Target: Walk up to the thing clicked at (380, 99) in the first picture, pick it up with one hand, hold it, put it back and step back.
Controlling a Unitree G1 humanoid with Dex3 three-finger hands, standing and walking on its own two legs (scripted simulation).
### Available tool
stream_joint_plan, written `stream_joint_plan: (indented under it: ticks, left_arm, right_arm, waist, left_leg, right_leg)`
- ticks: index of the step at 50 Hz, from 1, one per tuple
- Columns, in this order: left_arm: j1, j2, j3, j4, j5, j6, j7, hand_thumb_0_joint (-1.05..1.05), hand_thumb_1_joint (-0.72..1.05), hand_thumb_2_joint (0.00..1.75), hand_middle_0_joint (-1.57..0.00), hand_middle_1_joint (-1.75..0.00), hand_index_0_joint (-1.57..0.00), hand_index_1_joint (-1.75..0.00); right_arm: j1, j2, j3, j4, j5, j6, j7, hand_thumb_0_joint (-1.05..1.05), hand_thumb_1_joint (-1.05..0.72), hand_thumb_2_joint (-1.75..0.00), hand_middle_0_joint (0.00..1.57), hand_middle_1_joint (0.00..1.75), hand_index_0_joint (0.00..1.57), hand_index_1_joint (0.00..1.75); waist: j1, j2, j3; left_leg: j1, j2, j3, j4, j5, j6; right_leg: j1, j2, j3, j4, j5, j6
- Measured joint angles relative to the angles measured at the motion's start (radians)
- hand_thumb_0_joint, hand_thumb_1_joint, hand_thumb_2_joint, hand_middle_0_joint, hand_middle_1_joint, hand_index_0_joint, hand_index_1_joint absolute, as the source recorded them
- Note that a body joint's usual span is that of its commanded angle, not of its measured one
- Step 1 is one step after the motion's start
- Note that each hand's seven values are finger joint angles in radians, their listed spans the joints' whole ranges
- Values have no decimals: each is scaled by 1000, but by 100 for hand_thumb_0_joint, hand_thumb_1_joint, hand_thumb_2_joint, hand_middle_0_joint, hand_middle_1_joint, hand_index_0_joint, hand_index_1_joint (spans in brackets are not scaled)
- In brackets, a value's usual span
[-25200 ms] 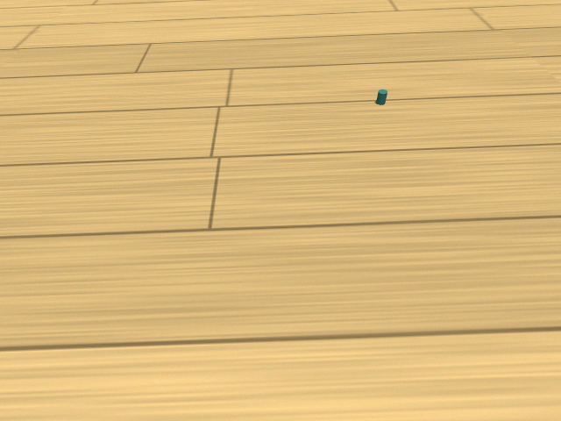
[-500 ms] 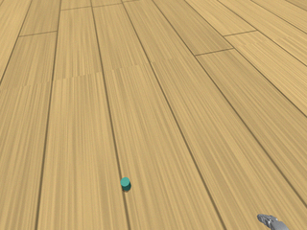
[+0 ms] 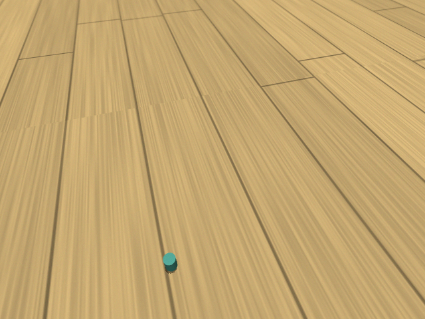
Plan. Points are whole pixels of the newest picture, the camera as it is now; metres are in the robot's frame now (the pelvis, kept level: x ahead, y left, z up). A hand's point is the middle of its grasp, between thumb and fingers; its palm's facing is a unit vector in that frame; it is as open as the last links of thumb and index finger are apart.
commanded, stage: walk up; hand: left
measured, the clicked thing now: (170, 262) +0.50 +0.22 -0.74
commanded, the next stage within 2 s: none
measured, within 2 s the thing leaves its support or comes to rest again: neither
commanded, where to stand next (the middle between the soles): +0.12 -0.01 m, yaw -1 degrees
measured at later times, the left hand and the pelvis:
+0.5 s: hand out of the picture +0.07 +0.27 -0.17, palm faces +0.00 -0.92 -0.40, open 7.4 cm; pelvis -0.03 -0.01 -0.02, yaw +1 degrees
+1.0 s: hand out of the picture +0.08 +0.26 -0.18, palm faces -0.06 -0.93 -0.37, open 7.4 cm; pelvis -0.01 -0.01 -0.02, yaw -2 degrees
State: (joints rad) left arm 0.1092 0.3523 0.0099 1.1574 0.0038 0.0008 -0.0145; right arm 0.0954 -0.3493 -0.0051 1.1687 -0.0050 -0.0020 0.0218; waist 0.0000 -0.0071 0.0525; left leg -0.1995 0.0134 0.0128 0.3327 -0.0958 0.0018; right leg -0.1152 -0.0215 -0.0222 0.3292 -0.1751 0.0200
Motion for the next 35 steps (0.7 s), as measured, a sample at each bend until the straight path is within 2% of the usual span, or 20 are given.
stream_joint_plan:
  ticks: [11, 17, 22, 23, 26, 28, 30, 31, 32, 33, 35]
  left_arm:
    - [21, -6, 2, 9, 2, 0, 2, 0, 91, 90, -20, -30, -20, -30]
    - [-13, 8, 23, -58, -9, 16, 15, 0, 91, 90, -20, -30, -20, -30]
    - [-36, 29, 31, -117, -1, 35, 19, 0, 91, 90, -20, -30, -20, -30]
    - [-40, 30, 33, -127, 3, 37, 19, 0, 91, 90, -20, -30, -20, -30]
    - [-47, 33, 38, -160, 21, 43, 22, 0, 90, 90, -20, -30, -20, -30]
    - [-50, 35, 40, -182, 33, 42, 27, 0, 90, 90, -20, -30, -20, -30]
    - [-47, 39, 36, -193, 45, 36, 25, 0, 90, 90, -20, -30, -20, -30]
    - [-41, 39, 33, -199, 49, 39, 19, 0, 90, 90, -20, -30, -20, -30]
    - [-40, 45, 32, -205, 48, 43, 14, 0, 90, 90, -20, -30, -20, -30]
    - [-35, 47, 35, -210, 47, 48, 12, 0, 90, 90, -20, -30, -20, -30]
    - [-12, 44, 35, -205, 46, 49, 5, 0, 91, 90, -20, -30, -20, -30]
  right_arm:
    - [-6, 3, -1, -6, 2, -1, -2, 1, -90, -90, 20, 30, 20, 30]
    - [-47, -17, -24, -64, 14, 25, -2, 1, -90, -90, 20, 30, 20, 30]
    - [-69, -44, -43, -121, 11, 54, -3, 1, -90, -90, 20, 30, 20, 30]
    - [-71, -52, -47, -131, 10, 59, -2, 1, -90, -90, 20, 30, 20, 30]
    - [-61, -63, -60, -170, 3, 75, 1, 1, -90, -90, 20, 30, 20, 30]
    - [-42, -66, -65, -194, 5, 72, 3, 1, -90, -90, 20, 30, 20, 30]
    - [-5, -63, -66, -197, 2, 48, 4, 1, -90, -90, 20, 30, 20, 30]
    - [23, -62, -67, -195, -5, 31, 6, 1, -90, -90, 20, 30, 20, 30]
    - [47, -51, -70, -188, -19, 15, 1, 1, -90, -90, 20, 30, 20, 30]
    - [70, -36, -69, -182, -33, 4, -2, 1, -90, -90, 20, 30, 20, 30]
    - [120, -19, -58, -173, -37, -12, 0, 1, -90, -90, 20, 30, 20, 30]
  waist:
    - [6, 13, -2]
    - [13, 18, 57]
    - [13, 24, 83]
    - [12, 27, 88]
    - [16, 7, 99]
    - [14, -6, 100]
    - [5, -15, 80]
    - [-3, -17, 62]
    - [-9, -39, 57]
    - [-6, -62, 57]
    - [-15, -71, 44]
  left_leg:
    - [-8, 3, -7, 5, -8, -5]
    - [-72, 2, -10, 91, -31, -3]
    - [-142, 3, -15, 191, -59, 0]
    - [-163, 0, -21, 234, -88, 7]
    - [-223, -47, -42, 493, -304, 15]
    - [-222, -60, -45, 595, -367, 21]
    - [-143, -39, -29, 468, -376, 17]
    - [-82, -29, -22, 340, -341, 12]
    - [-57, -44, -14, 289, -273, 10]
    - [-45, -57, -2, 287, -261, 13]
    - [-23, -56, -1, 274, -259, 22]
  right_leg:
    - [-2, 4, -7, -2, -7, -4]
    - [-79, 1, -8, 115, -48, -10]
    - [-153, 1, -11, 228, -85, -19]
    - [-164, 1, -12, 246, -91, -20]
    - [-199, -21, 3, 290, -99, -21]
    - [-221, -34, 12, 300, -93, -19]
    - [-240, -43, 12, 311, -97, -11]
    - [-256, -49, 6, 339, -119, -18]
    - [-273, -58, 25, 392, -181, -30]
    - [-289, -48, 64, 453, -241, -37]
    - [-313, -3, 105, 539, -295, -41]
